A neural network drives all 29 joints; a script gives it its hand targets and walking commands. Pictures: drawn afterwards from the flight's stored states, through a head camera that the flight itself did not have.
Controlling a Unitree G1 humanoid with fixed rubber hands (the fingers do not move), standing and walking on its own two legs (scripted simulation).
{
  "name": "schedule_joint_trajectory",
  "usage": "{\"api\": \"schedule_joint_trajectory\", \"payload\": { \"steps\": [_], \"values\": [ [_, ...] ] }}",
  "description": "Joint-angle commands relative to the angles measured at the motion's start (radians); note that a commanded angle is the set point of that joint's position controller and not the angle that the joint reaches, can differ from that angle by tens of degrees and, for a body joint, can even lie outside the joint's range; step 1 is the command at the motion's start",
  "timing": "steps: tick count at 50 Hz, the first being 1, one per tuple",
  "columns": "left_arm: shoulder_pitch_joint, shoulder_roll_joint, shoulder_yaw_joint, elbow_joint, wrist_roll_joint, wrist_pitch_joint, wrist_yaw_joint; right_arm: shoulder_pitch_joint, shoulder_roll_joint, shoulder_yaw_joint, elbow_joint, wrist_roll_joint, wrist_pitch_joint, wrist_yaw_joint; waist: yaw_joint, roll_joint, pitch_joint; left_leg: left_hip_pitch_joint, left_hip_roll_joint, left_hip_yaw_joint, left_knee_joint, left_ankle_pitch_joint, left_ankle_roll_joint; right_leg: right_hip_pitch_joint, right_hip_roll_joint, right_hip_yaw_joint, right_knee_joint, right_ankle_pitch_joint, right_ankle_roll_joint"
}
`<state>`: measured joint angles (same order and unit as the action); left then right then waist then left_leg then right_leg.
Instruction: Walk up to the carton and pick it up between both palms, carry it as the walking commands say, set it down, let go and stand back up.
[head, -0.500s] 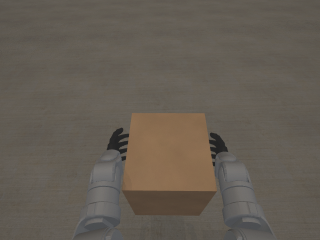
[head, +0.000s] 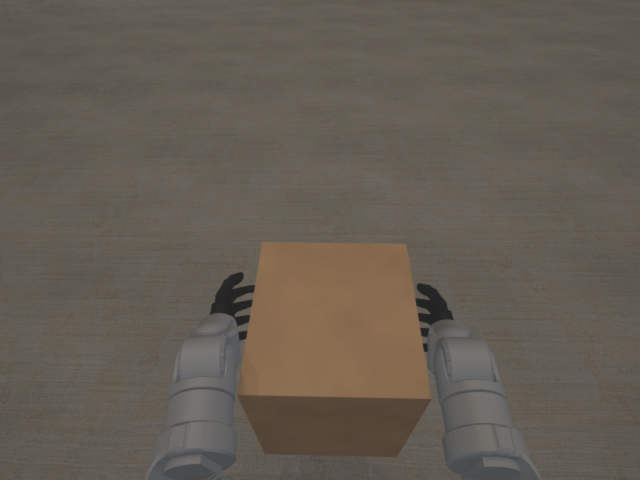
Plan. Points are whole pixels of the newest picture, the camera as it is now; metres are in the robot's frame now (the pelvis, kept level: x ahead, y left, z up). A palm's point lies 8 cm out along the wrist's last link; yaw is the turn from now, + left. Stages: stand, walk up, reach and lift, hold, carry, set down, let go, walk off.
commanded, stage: reach and lift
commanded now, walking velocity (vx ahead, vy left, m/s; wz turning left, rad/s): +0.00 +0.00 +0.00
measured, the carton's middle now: (332, 353) +0.31 +0.00 -0.02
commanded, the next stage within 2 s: hold in 0.52 s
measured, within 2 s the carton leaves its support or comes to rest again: neither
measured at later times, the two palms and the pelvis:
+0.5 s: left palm (222, 333) +0.29 +0.15 +0.06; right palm (445, 346) +0.28 -0.14 +0.04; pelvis +0.00 +0.01 +0.00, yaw -1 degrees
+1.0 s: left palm (223, 337) +0.29 +0.14 +0.06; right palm (446, 346) +0.28 -0.15 +0.04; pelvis -0.01 +0.00 +0.00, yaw +0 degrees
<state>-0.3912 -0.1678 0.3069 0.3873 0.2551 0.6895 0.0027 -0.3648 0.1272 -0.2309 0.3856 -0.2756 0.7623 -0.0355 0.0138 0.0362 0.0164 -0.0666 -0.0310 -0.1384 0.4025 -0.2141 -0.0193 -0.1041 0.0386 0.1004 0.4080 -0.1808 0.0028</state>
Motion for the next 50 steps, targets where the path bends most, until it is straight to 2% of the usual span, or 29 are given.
{"api": "schedule_joint_trajectory", "payload": {
  "steps": [1, 14, 24, 34, 41, 48, 49, 50],
  "values": [
    [-0.435, -1.023, -0.579, 0.018, -0.244, 0.021, -0.235, -0.592, 1.035, 0.555, -0.148, 0.305, -0.072, 0.227, -0.017, -0.036, -0.300, 0.019, -0.062, 0.057, -0.059, 0.206, 0.009, 0.151, 0.041, -0.029, -0.057, 0.231, 0.017],
    [-0.356, -1.028, -0.587, -0.006, -0.235, 0.037, -0.223, -0.582, 0.989, 0.587, -0.215, 0.320, -0.060, 0.247, -0.003, -0.031, -0.264, 0.010, -0.053, 0.044, -0.067, 0.180, 0.002, 0.129, 0.053, -0.033, -0.053, 0.164, 0.011],
    [-0.416, -1.035, -0.577, 0.013, -0.234, 0.038, -0.229, -0.610, 1.001, 0.551, -0.160, 0.306, -0.057, 0.261, -0.007, -0.016, -0.220, -0.018, -0.047, 0.046, -0.072, 0.059, 0.008, 0.081, 0.050, -0.036, -0.052, 0.039, -0.002],
    [-0.478, -1.032, -0.571, 0.038, -0.238, 0.021, -0.249, -0.665, 1.057, 0.556, -0.130, 0.310, -0.066, 0.262, 0.000, -0.046, -0.235, -0.047, -0.051, 0.052, -0.061, -0.023, 0.026, 0.079, 0.040, -0.034, -0.050, -0.030, 0.002],
    [-0.485, -1.021, -0.564, 0.043, -0.235, 0.017, -0.262, -0.657, 1.087, 0.560, -0.113, 0.312, -0.063, 0.256, 0.002, -0.058, -0.244, -0.052, -0.058, 0.059, -0.051, -0.023, 0.032, 0.085, 0.030, -0.026, -0.061, -0.037, 0.007],
    [-0.448, -1.024, -0.575, 0.027, -0.239, 0.024, -0.268, -0.617, 1.090, 0.571, -0.131, 0.318, -0.056, 0.249, -0.003, -0.046, -0.248, -0.046, -0.061, 0.059, -0.052, 0.034, 0.030, 0.105, 0.030, -0.029, -0.063, 0.033, 0.010],
    [-0.459, -1.005, -0.658, -0.055, -0.286, 0.029, -0.257, -0.689, 1.043, 0.622, -0.211, 0.341, -0.065, 0.250, -0.005, -0.089, -0.278, -0.164, 0.084, 0.038, 0.105, 0.026, 0.031, -0.071, -0.166, 0.074, 0.004, 0.047, -0.034],
    [-0.491, -0.999, -0.688, -0.121, -0.322, 0.034, -0.255, -0.695, 1.055, 0.656, -0.260, 0.361, -0.056, 0.239, -0.009, -0.140, -0.268, -0.217, 0.040, 0.051, 0.186, -0.074, 0.029, -0.121, -0.188, 0.125, -0.030, -0.036, -0.054]
  ]
}}
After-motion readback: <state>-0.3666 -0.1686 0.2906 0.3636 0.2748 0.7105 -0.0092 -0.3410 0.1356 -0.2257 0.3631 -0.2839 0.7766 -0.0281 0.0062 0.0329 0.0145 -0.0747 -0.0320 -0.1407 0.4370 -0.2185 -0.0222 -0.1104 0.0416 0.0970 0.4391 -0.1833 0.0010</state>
